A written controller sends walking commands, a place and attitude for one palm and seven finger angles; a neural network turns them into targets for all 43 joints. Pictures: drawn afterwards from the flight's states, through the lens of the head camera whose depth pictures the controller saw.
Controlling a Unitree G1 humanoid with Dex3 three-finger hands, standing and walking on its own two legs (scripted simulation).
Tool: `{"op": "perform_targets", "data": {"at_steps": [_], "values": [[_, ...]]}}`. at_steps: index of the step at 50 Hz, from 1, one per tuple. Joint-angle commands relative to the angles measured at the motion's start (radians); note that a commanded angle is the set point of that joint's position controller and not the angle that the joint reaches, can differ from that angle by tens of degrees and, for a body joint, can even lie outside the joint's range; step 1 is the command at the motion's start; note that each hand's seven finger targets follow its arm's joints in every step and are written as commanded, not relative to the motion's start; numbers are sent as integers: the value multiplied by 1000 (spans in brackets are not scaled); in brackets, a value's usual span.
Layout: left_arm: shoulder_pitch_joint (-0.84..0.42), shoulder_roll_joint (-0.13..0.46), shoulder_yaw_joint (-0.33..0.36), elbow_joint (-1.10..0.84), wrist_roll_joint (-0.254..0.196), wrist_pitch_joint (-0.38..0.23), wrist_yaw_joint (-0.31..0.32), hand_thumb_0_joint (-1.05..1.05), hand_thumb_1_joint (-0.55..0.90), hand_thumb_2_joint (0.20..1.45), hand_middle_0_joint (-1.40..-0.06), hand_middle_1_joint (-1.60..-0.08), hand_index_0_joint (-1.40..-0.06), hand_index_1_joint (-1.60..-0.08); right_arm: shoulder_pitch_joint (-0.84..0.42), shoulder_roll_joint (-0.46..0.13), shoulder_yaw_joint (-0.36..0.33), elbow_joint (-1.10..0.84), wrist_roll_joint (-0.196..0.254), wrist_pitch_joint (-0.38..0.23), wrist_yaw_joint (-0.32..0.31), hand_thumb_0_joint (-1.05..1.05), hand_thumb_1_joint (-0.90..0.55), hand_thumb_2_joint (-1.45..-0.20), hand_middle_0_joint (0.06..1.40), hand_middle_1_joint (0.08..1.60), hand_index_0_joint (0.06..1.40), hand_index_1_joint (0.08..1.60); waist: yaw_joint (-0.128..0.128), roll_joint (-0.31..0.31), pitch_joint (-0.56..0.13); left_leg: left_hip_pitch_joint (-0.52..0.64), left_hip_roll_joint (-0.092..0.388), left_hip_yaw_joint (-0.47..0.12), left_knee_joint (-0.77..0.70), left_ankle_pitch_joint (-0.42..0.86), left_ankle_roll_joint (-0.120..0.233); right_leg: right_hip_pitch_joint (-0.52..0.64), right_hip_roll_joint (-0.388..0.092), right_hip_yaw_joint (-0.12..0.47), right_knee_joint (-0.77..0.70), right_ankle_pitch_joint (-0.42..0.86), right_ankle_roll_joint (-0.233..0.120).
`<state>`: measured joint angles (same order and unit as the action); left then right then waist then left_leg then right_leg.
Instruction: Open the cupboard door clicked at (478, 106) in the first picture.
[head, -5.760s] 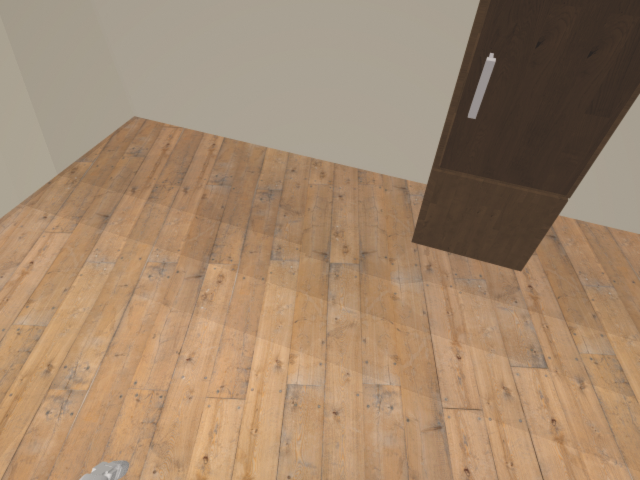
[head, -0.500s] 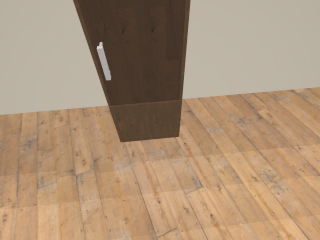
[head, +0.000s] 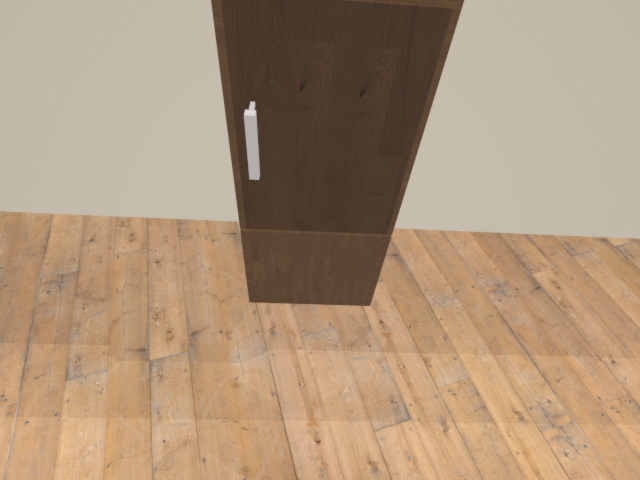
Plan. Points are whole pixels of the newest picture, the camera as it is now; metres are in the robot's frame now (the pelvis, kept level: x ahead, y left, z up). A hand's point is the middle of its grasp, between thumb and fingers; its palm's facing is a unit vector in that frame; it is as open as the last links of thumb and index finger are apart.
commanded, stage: take the last steps up to it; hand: left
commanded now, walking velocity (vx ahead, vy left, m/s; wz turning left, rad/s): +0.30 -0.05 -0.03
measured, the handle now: (253, 141) +0.77 +0.22 -0.03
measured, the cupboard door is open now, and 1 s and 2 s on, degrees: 0 0 0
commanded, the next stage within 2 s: come to a stop and stand still in 0.48 s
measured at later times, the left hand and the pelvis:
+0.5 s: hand (250, 393) +0.27 +0.13 -0.16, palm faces -0.02 -0.98 -0.22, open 7.4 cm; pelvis +0.16 -0.05 +0.00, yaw -1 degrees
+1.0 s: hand (240, 418) +0.24 +0.14 -0.17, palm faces +0.02 -0.97 -0.23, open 7.4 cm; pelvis +0.22 -0.05 +0.00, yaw -3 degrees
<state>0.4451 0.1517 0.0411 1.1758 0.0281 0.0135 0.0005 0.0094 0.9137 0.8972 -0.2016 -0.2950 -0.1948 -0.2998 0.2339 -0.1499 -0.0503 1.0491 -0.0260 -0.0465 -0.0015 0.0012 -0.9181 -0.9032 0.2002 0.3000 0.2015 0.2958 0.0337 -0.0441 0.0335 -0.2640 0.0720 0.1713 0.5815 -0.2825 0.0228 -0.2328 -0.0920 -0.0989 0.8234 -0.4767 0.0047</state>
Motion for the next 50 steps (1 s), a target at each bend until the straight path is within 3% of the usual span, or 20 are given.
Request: {"op": "perform_targets", "data": {"at_steps": [1,5,10,15,17,18,19,20,21,23,24,27,32,34,35,37,39,42,45,50], "values": [[-155,52,17,-116,3,-43,-13,0,900,900,-200,-300,-200,-300,163,-127,-17,15,-3,-8,-24,0,-900,-900,200,300,200,300,-80,165,114,122,299,-368,-453,-181,115,-399,-56,62,305,102,-8],[-112,31,15,-104,1,-25,-17,0,900,900,-200,-300,-200,-300,146,-113,-11,20,5,-26,-28,0,-900,-900,200,300,200,300,-38,156,71,123,235,-196,-444,37,113,-341,-55,42,220,214,19],[-247,36,21,-165,-2,-22,-20,0,900,900,-200,-300,-200,-300,194,-112,-18,43,-1,-25,-27,0,-900,-900,200,300,200,300,-52,139,102,181,242,-157,-434,157,136,-370,-59,25,19,251,30],[-323,42,24,-195,-3,-35,-21,0,900,900,-200,-300,-200,-300,207,-125,-29,61,-11,-12,-23,0,-900,-900,200,300,200,300,-67,159,107,167,242,-122,-344,239,113,-233,-5,-27,-172,249,5],[-240,66,29,-170,-2,-46,-19,0,900,900,-200,-300,-200,-300,200,-125,-27,67,-9,-7,-21,0,-900,-900,200,300,200,300,-23,134,57,145,209,-89,-211,319,81,-65,43,-68,-276,285,-11],[-122,100,38,-130,1,-58,-15,0,900,900,-200,-300,-200,-300,195,-113,-24,69,-2,-9,-18,0,-900,-900,200,300,200,300,33,81,-9,96,161,-44,-50,357,49,113,44,-53,-331,325,-25],[15,184,57,-88,7,-72,-6,0,900,900,-200,-300,-200,-300,205,-80,-17,60,9,-13,-10,0,-900,-900,200,300,200,300,87,-72,-113,-79,87,21,210,195,8,345,-122,134,-360,368,-82],[106,290,77,-71,-4,-76,2,0,900,900,-200,-300,-200,-300,210,-36,-2,18,18,-12,-7,0,-900,-900,200,300,200,300,86,-273,-196,-278,-38,2,511,-306,-23,479,-345,466,-467,542,-193],[78,289,72,-77,-16,-76,8,0,900,900,-200,-300,-200,-300,164,-70,-6,9,22,-3,-12,0,-900,-900,200,300,200,300,94,-224,-216,-286,-13,-127,650,-331,-11,391,-367,508,-523,473,-235],[-113,195,51,-129,-14,-65,21,0,900,900,-200,-300,-200,-300,85,-60,-12,-2,11,6,-8,0,-900,-900,200,300,200,300,34,-61,-30,-334,61,-168,699,-174,-5,158,-312,383,-583,223,-218],[-165,155,39,-146,-10,-68,23,0,900,900,-200,-300,-200,-300,93,-46,-9,4,4,12,-5,0,-900,-900,200,300,200,300,-2,-22,-4,-290,75,-163,649,-119,-12,66,-274,285,-598,254,-189],[-203,109,19,-141,-2,-78,25,0,900,900,-200,-300,-200,-300,161,-11,-2,23,1,33,-1,0,-900,-900,200,300,200,300,-63,-57,4,-165,67,-119,446,-91,-38,-49,-210,115,-613,388,-158],[-188,107,9,-128,-5,-64,25,0,900,900,-200,-300,-200,-300,103,7,24,9,9,32,-7,0,-900,-900,200,300,200,300,-47,-55,-13,-53,14,-90,108,-10,-55,-9,-155,74,-547,594,-159],[-199,114,3,-119,-16,-52,30,0,900,900,-200,-300,-200,-300,103,-18,28,24,12,34,-15,0,-900,-900,200,300,200,300,-59,-46,-27,69,4,-92,-57,153,-60,-16,-115,38,-475,632,-115],[-192,112,1,-114,-19,-45,32,0,900,900,-200,-300,-200,-300,110,-46,24,30,14,30,-16,0,-900,-900,200,300,200,300,-63,-9,-45,136,23,-109,-139,290,-55,-20,-97,34,-422,605,-84],[-135,90,-3,-124,-19,-23,39,0,900,900,-200,-300,-200,-300,70,-136,6,3,15,27,-23,0,-900,-900,200,300,200,300,-32,127,-36,158,157,-206,-159,609,8,-50,-29,26,-364,374,-17],[-113,88,-4,-119,-21,-3,41,0,900,900,-200,-300,-200,-300,2,-157,2,-12,17,39,-36,0,-900,-900,200,300,200,300,-20,300,-3,84,214,-254,-227,671,77,-14,9,-6,-280,204,13],[-105,106,1,-127,-18,10,36,0,900,900,-200,-300,-200,-300,-39,-174,-12,-37,13,48,-45,0,-900,-900,200,300,200,300,-22,283,-49,151,251,-276,-245,734,141,-86,20,37,-92,-18,9],[-113,94,12,-144,-15,11,37,0,900,900,-200,-300,-200,-300,-44,-201,-35,-55,8,59,-44,0,-900,-900,200,300,200,300,-41,213,-132,243,277,-272,-188,834,179,-156,34,60,16,-60,14],[-68,67,14,-156,-12,6,36,0,900,900,-200,-300,-200,-300,-98,-191,-45,-79,7,67,-31,0,-900,-900,200,300,200,300,-14,164,-153,126,221,-212,-159,554,126,-24,41,36,-194,108,17]]}}
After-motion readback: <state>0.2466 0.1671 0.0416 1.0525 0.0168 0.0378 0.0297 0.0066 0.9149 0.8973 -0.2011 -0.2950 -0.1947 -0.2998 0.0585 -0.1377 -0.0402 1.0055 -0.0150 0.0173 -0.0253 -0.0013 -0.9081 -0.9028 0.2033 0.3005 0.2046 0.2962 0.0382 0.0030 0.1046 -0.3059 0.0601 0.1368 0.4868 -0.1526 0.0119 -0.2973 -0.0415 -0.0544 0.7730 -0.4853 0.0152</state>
